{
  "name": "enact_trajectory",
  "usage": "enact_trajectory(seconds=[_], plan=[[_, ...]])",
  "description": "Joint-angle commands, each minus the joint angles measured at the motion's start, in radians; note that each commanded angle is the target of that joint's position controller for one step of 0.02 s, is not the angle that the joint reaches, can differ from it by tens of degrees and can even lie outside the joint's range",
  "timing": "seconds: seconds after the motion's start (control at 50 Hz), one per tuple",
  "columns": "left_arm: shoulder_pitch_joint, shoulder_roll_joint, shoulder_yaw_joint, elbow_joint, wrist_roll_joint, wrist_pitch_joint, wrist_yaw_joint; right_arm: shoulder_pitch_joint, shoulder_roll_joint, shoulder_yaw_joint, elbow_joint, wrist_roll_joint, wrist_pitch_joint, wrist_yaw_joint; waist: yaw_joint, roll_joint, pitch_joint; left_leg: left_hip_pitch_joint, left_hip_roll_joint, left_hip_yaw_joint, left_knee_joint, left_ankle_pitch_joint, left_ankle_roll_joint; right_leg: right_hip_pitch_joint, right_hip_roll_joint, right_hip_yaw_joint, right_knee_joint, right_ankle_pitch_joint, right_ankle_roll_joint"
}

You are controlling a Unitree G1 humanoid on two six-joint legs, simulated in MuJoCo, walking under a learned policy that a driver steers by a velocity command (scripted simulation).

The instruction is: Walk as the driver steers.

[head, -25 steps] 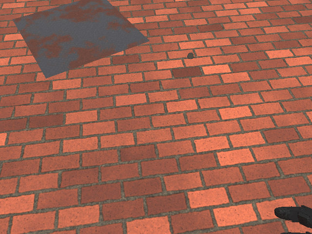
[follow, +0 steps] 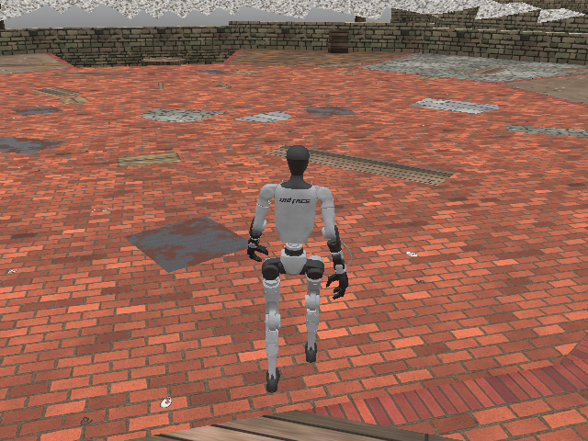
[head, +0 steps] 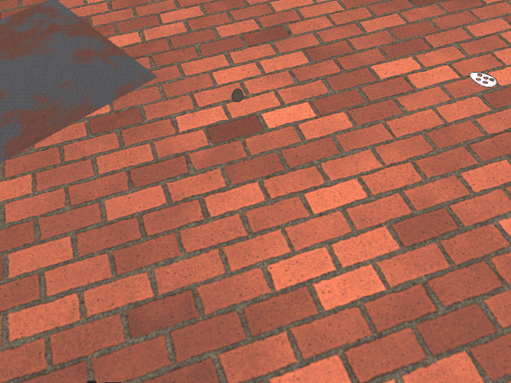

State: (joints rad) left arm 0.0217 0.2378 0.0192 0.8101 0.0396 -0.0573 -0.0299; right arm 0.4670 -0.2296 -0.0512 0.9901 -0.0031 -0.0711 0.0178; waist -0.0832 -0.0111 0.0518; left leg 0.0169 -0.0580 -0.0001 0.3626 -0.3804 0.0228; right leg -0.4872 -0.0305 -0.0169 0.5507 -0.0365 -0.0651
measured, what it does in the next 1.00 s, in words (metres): steps on the spot, turning left: right foot, then left foot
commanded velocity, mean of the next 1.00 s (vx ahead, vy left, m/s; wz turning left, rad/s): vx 0.10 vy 0.00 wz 0.41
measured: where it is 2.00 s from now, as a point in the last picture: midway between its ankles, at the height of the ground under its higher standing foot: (173, 377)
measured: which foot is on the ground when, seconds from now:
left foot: down 0.00-0.02, up 0.04-0.54, down 0.56-1.00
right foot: up 0.00-0.00, down 0.02-0.54, up 0.56-1.00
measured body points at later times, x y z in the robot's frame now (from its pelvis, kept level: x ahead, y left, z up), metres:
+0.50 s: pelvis +0.08 -0.02 +0.01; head +0.10 -0.01 +0.45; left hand +0.09 +0.25 -0.13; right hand +0.25 -0.24 -0.12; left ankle +0.07 +0.08 -0.71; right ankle +0.13 -0.10 -0.73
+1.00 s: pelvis +0.10 -0.01 +0.01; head +0.11 -0.01 +0.46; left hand +0.06 +0.27 -0.11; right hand +0.29 -0.22 -0.12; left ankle +0.06 +0.07 -0.73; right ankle +0.13 -0.11 -0.72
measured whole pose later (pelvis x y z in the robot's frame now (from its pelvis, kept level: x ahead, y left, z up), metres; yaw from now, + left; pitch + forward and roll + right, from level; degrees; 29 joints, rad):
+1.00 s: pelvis +0.10 -0.01 +0.01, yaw +28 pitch +0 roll +0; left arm 0.21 0.25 0.05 0.85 0.02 0.03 0.01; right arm 0.26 -0.26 -0.06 0.84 -0.02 0.03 0.00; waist -0.02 0.01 0.01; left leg -0.22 -0.09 -0.09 0.46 -0.24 0.07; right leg -0.26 0.01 -0.02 0.59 -0.39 -0.02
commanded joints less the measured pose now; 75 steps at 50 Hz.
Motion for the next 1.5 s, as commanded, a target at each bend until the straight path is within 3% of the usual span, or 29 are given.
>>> enact_trajectory(seconds=[0.02, 0.04, 0.06, 0.1, 0.14, 0.22, 0.32, 0.5, 0.54, 0.56, 0.58, 0.6, 0.64, 0.68, 0.74, 0.84, 0.94, 1.0, 1.02, 1.04, 1.06, 1.08, 1.12, 1.18, 1.3, 1.4, 1.44, 1.48, 1.5], plan=[[0.359, 0.170, 0.050, 0.056, 0.032, -0.036, 0.029, -0.007, -0.088, -0.007, -0.062, 0.003, -0.012, -0.013, 0.188, -0.068, -0.176, -0.310, 0.094, -0.027, 0.415, 0.426, 0.049, 0.576, -0.158, 0.162, -0.066, 0.245, -0.059], [0.397, 0.249, 0.066, 0.047, 0.023, -0.027, 0.032, 0.177, 0.015, 0.013, -0.044, 0.031, 0.001, -0.029, 0.135, -0.263, -0.350, -0.480, -0.023, 0.025, 0.776, -0.263, 0.020, 0.765, -0.463, 0.487, -0.068, 0.577, -0.201], [0.380, 0.219, 0.067, 0.042, -0.035, -0.007, 0.032, 0.145, -0.093, -0.016, -0.022, 0.004, 0.023, -0.045, 0.156, -0.126, -0.348, -0.513, -0.011, -0.051, 0.866, -0.235, 0.025, 0.669, -0.424, 0.511, -0.121, 0.500, -0.219], [0.200, 0.108, 0.034, 0.015, -0.032, -0.003, 0.041, 0.001, -0.078, -0.020, -0.056, -0.009, 0.038, -0.037, 0.098, -0.068, -0.133, -0.537, 0.064, -0.051, 0.833, -0.103, 0.021, 0.448, -0.320, 0.283, -0.192, 0.420, -0.151], [0.177, 0.080, 0.024, 0.020, -0.026, -0.005, 0.053, -0.012, -0.077, -0.029, -0.056, -0.022, 0.063, -0.024, 0.066, -0.100, -0.093, -0.473, 0.085, -0.037, 0.802, -0.040, 0.006, 0.339, -0.263, 0.146, -0.221, 0.520, -0.118], [0.178, 0.091, 0.030, 0.022, -0.023, -0.015, 0.062, -0.022, -0.049, -0.034, -0.070, -0.021, 0.097, -0.020, 0.033, -0.065, -0.129, -0.457, 0.071, -0.021, 0.801, 0.019, -0.017, 0.303, -0.263, 0.046, -0.247, 0.523, -0.147], [0.192, 0.095, 0.035, 0.033, -0.019, 0.009, 0.075, -0.160, -0.048, -0.030, -0.136, -0.028, 0.129, -0.012, 0.056, -0.099, -0.084, -0.493, 0.104, 0.007, 0.614, 0.079, -0.030, 0.280, -0.260, -0.013, -0.300, 0.159, -0.150], [0.225, 0.173, 0.071, 0.044, -0.012, 0.058, 0.062, -0.264, -0.056, -0.022, -0.230, -0.015, 0.133, 0.005, 0.094, -0.101, -0.085, -0.345, 0.078, 0.094, 0.304, -0.028, 0.020, 0.309, -0.322, -0.051, -0.190, 0.018, -0.127], [0.251, 0.176, 0.080, 0.057, -0.007, 0.073, 0.059, -0.215, -0.075, -0.026, -0.222, -0.014, 0.109, -0.001, 0.066, -0.018, -0.093, -0.198, 0.073, 0.044, 0.061, 0.131, 0.046, 0.244, -0.282, -0.115, -0.051, -0.063, -0.027], [0.282, 0.120, 0.071, 0.042, -0.004, 0.083, 0.051, -0.190, -0.169, -0.046, -0.223, -0.026, 0.095, -0.014, 0.075, 0.213, -0.092, -0.118, 0.264, -0.228, -0.087, 0.263, 0.089, 0.106, -0.175, -0.207, 0.191, -0.291, 0.050], [0.178, 0.076, 0.056, -0.036, -0.020, 0.091, 0.064, -0.151, -0.292, -0.079, -0.222, -0.017, 0.095, -0.022, 0.035, 0.371, -0.031, -0.131, 0.462, -0.516, -0.099, 0.577, 0.257, -0.118, 0.019, -0.163, 0.339, -0.612, 0.101], [0.138, 0.113, 0.060, -0.033, -0.010, 0.105, 0.068, -0.104, -0.252, -0.078, -0.202, -0.016, 0.097, -0.031, 0.015, 0.186, -0.039, -0.115, 0.433, -0.432, -0.068, 0.621, 0.301, -0.132, -0.010, -0.036, 0.478, -0.593, 0.106], [0.168, 0.103, 0.062, -0.013, -0.035, 0.100, 0.059, -0.232, -0.182, -0.055, -0.225, -0.011, 0.106, -0.040, 0.087, 0.117, -0.022, -0.156, 0.300, -0.288, -0.063, 0.536, 0.234, -0.116, -0.022, 0.024, 0.488, -0.424, 0.099], [0.190, 0.131, 0.070, 0.001, -0.011, 0.094, 0.052, -0.301, -0.152, -0.045, -0.254, -0.001, 0.105, -0.040, 0.104, 0.130, -0.068, -0.124, 0.242, -0.239, -0.043, 0.626, 0.210, -0.093, -0.004, 0.024, 0.506, -0.344, 0.097], [0.184, 0.113, 0.067, -0.009, -0.018, 0.101, 0.050, -0.255, -0.173, -0.051, -0.245, 0.003, 0.095, -0.031, 0.093, 0.084, -0.105, -0.094, 0.237, -0.258, -0.029, 0.640, 0.217, -0.079, 0.009, 0.035, 0.482, -0.330, 0.109], [0.152, 0.101, 0.057, -0.019, -0.025, 0.110, 0.058, -0.217, -0.171, -0.046, -0.225, -0.014, 0.094, -0.034, 0.058, 0.132, -0.089, -0.110, 0.242, -0.289, -0.036, 0.530, 0.221, -0.008, 0.013, 0.033, 0.320, -0.350, 0.103], [0.129, 0.104, 0.051, -0.030, -0.013, 0.085, 0.036, -0.196, -0.183, -0.045, -0.194, -0.029, 0.098, -0.022, 0.037, 0.152, -0.036, -0.216, 0.238, -0.409, -0.138, -0.154, 0.234, 0.112, 0.043, -0.002, 0.151, -0.418, 0.057], [0.272, 0.059, 0.038, 0.027, -0.016, 0.052, 0.042, -0.252, -0.165, -0.039, -0.189, -0.012, 0.092, -0.024, 0.135, 0.072, -0.001, -0.413, 0.177, -0.370, -0.065, -0.216, 0.180, 0.427, 0.065, -0.033, -0.163, -0.275, 0.001], [0.344, 0.098, 0.044, 0.049, -0.008, 0.036, 0.052, -0.276, -0.112, -0.025, -0.204, -0.009, 0.081, -0.027, 0.164, -0.027, -0.003, -0.538, 0.101, -0.301, 0.076, -0.219, 0.128, 0.556, -0.033, 0.110, -0.265, -0.374, -0.019], [0.430, 0.196, 0.060, 0.056, -0.002, 0.025, 0.060, -0.287, -0.029, -0.003, -0.231, 0.001, 0.065, -0.024, 0.184, -0.224, -0.054, -0.662, -0.041, -0.110, 0.378, -0.194, 0.071, 0.649, -0.290, 0.477, -0.420, -0.674, -0.081], [0.433, 0.260, 0.082, 0.083, 0.003, 0.026, 0.055, -0.353, -0.120, -0.024, -0.247, -0.021, 0.057, -0.027, 0.187, -0.165, 0.080, -0.768, -0.055, -0.111, 0.478, -0.135, 0.071, 0.497, -0.376, 0.650, -0.494, -0.773, -0.158], [0.370, 0.208, 0.071, 0.073, -0.008, 0.021, 0.051, -0.339, -0.146, -0.034, -0.237, -0.026, 0.050, -0.019, 0.133, -0.090, 0.142, -0.767, -0.002, -0.162, 0.539, -0.044, 0.073, 0.448, -0.340, 0.591, -0.488, -0.757, -0.163], [0.274, 0.140, 0.056, 0.052, -0.027, 0.003, 0.041, -0.256, -0.145, -0.036, -0.181, -0.027, 0.041, 0.006, 0.072, -0.102, 0.108, -0.725, 0.036, -0.115, 0.564, 0.076, 0.049, 0.469, -0.226, 0.397, -0.484, -0.554, -0.099], [0.348, 0.096, 0.046, 0.094, -0.029, -0.022, 0.033, -0.295, -0.098, -0.026, -0.172, -0.042, 0.041, 0.026, 0.094, -0.090, 0.050, -0.730, 0.076, -0.029, 0.616, 0.185, 0.014, 0.517, -0.169, 0.247, -0.463, -0.264, -0.101], [0.472, 0.093, 0.043, 0.162, -0.024, -0.029, 0.033, -0.494, -0.053, -0.002, -0.228, -0.034, 0.042, 0.031, 0.152, -0.092, 0.077, -0.751, 0.105, 0.062, 0.429, 0.266, -0.030, 0.529, -0.150, 0.146, -0.438, 0.045, -0.124], [0.496, 0.121, 0.044, 0.194, -0.020, -0.033, 0.040, -0.553, -0.059, 0.007, -0.255, -0.026, 0.036, 0.027, 0.145, -0.105, 0.082, -0.604, 0.076, 0.097, 0.249, 0.244, 0.027, 0.539, -0.191, 0.115, -0.391, 0.261, -0.122], [0.463, 0.132, 0.045, 0.197, -0.019, -0.032, 0.043, -0.462, -0.080, -0.003, -0.233, -0.024, 0.031, 0.014, 0.087, -0.107, 0.039, -0.449, 0.036, 0.108, 0.206, 0.201, 0.068, 0.542, -0.200, 0.088, -0.284, 0.522, -0.098], [0.438, 0.136, 0.044, 0.197, -0.024, -0.025, 0.042, -0.174, -0.128, -0.028, -0.135, -0.030, 0.014, -0.006, -0.039, -0.061, -0.120, -0.078, 0.006, 0.104, 0.119, 0.226, 0.117, 0.452, -0.142, 0.022, 0.053, 0.622, -0.060], [0.444, 0.094, 0.031, 0.168, -0.028, -0.024, 0.038, -0.001, -0.205, -0.049, -0.106, -0.055, 0.005, -0.019, -0.092, 0.040, -0.248, 0.175, 0.231, -0.145, 0.083, 0.023, 0.161, 0.249, -0.093, -0.011, 0.352, 0.274, -0.044]])
Keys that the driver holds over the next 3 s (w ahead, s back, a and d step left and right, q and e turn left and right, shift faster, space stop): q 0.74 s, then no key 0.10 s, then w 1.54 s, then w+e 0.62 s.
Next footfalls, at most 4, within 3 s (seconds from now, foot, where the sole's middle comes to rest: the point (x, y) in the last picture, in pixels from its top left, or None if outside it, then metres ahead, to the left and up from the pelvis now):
0.02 right None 0.17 -0.10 -0.77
0.56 left None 0.09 0.09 -0.77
1.02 right None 0.17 -0.09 -0.77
1.48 left None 0.35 0.24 -0.77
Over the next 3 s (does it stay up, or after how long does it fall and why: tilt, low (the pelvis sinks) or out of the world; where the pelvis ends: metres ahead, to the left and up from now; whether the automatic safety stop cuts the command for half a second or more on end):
stays up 0.97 0.49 0.01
